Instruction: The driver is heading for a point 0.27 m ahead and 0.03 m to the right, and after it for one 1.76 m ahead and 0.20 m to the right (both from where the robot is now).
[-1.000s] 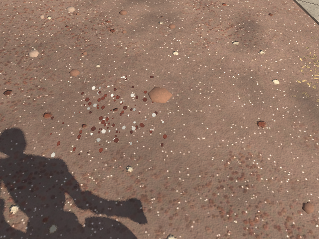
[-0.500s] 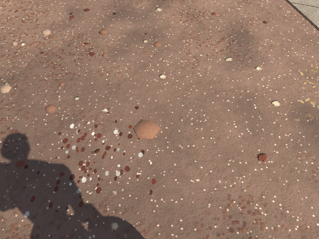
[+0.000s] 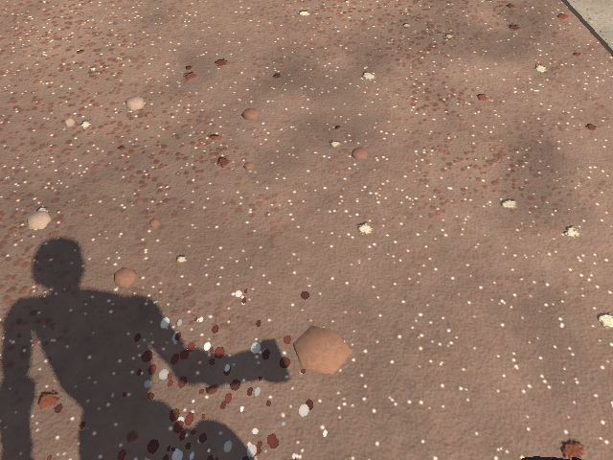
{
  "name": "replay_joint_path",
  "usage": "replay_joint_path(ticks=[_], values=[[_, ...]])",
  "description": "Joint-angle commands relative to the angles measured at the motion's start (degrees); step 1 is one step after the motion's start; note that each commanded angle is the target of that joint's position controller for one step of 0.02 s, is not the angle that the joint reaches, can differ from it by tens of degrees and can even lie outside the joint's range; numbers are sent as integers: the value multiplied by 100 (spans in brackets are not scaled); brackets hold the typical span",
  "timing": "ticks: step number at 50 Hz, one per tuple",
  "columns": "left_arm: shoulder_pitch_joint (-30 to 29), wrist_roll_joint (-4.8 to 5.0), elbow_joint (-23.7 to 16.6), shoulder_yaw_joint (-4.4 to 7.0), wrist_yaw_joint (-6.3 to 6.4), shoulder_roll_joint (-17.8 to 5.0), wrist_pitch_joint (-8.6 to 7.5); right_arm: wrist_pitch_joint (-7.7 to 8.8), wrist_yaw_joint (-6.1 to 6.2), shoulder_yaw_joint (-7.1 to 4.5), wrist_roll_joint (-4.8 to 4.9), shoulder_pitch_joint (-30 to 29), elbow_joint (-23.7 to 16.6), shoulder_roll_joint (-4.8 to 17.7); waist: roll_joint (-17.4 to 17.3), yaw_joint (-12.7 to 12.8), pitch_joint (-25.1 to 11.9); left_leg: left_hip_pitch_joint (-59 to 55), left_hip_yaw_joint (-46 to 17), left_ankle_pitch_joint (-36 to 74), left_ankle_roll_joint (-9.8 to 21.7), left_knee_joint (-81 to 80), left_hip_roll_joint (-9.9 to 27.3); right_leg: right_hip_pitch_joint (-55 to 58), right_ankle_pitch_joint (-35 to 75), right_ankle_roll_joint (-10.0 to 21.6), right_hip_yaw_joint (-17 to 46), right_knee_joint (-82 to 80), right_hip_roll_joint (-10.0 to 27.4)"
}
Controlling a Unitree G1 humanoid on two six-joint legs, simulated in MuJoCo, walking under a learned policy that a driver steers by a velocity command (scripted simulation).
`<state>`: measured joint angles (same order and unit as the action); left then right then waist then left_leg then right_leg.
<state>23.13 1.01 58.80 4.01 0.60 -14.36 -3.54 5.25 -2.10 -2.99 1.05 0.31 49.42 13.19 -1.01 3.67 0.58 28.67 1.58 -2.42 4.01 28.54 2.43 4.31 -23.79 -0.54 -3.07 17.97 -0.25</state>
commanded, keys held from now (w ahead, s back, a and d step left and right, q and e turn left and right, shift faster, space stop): w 1.00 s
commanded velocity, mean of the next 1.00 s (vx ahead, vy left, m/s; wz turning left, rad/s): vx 0.50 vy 0.00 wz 0.00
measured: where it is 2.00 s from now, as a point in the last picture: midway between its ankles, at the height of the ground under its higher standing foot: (334, 210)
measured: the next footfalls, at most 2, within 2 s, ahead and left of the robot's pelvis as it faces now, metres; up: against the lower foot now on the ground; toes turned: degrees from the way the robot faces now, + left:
right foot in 0.58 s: +0.50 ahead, -0.12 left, +0.00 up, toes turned -3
left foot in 1.12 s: +0.80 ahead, +0.12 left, +0.00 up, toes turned +3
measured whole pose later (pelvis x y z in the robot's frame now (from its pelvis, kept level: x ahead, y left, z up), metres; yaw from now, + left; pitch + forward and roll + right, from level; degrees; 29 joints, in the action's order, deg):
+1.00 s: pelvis +0.54 -0.02 +0.02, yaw +0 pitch +2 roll -2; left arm 20.8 0.5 57.9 3.3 0.1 -13.3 -5.0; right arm 4.0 -0.6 -3.7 0.9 1.9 51.5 14.1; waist -2.2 4.1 0.2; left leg 37.5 -1.2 4.0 0.8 34.8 6.4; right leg 0.9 -13.6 2.4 -3.4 11.0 -3.2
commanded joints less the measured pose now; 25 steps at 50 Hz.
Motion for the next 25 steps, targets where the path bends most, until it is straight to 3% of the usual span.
replay_joint_path(ticks=[1,2,3,4,5,6,7,9,11,14,18,22,25], values=[[138,-95,-420,-19,4,-356,-51,55,85,-528,-126,2363,349,1634,-507,-1057,-1709,-4325,-1883,-347,993,62,1307,-2594,2848,345,-58,3838,437],[413,-89,-368,-155,-38,46,-191,35,49,-483,-73,2585,428,1614,-1546,-943,-2261,-5242,-4100,-1245,1493,-884,2033,-4049,-924,185,520,5166,-343],[-85,73,-433,2,-68,-558,-298,54,49,-347,-25,2333,399,1171,-1070,-1014,-1744,-4859,-3844,-1774,1228,-1086,1840,-4673,-874,312,1006,5778,8],[-553,158,-593,42,-68,-736,-357,66,61,-281,-18,1786,269,978,-787,-893,-1026,-4035,-3057,-1503,1009,-1198,1691,-4900,-317,413,817,5740,317],[-790,110,-620,62,-26,-729,-358,71,54,-224,-76,1338,176,821,-349,-723,-641,-3184,-2472,-1041,909,-1373,1495,-4656,233,424,695,5461,585],[-809,48,-615,101,6,-661,-304,87,38,-177,-138,1089,147,658,-307,-528,-376,-2518,-2024,-659,843,-1567,1297,-4331,572,419,695,5137,770],[-674,31,-583,106,11,-539,-223,99,23,-139,-178,1019,172,542,-413,-369,-338,-2150,-1756,-512,809,-1741,1162,-3983,769,418,726,4951,877],[-573,21,-549,98,26,-345,-106,120,44,-148,-147,1152,266,597,-405,-271,-215,-1853,-1399,-247,881,-1996,1061,-3854,948,354,662,4621,929],[-922,-24,-677,122,45,-387,-60,133,116,-185,-142,1360,354,785,-270,-299,-24,-1877,-1202,89,934,-2151,1068,-4223,1412,237,640,4124,959],[-1483,-71,-859,126,17,-351,-73,87,213,-178,-123,1644,457,829,-207,-419,102,-2117,-898,439,844,-2207,986,-4584,2280,112,599,3196,920],[-2246,-34,-1060,49,-74,-220,-116,54,257,-163,-71,1992,583,858,-233,-656,285,-2256,-520,364,694,-2268,828,-4348,3067,112,360,2019,692],[-2857,13,-1289,-17,-200,-220,-163,-42,273,-190,-37,2393,793,907,-210,-845,496,-2989,-498,472,706,-2025,1080,-4520,2823,187,302,1414,564],[-2889,33,-1397,-8,-298,-345,-219,-126,306,-247,-10,2388,860,996,-311,-703,451,-3452,-537,1142,609,-1618,1314,-4302,2240,384,272,1150,461]])
Keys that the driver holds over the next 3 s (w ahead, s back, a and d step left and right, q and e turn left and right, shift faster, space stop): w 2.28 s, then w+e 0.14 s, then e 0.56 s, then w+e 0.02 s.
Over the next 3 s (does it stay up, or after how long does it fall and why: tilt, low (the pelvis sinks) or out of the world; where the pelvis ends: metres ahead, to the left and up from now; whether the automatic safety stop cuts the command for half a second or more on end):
stays up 1.55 0.00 0.01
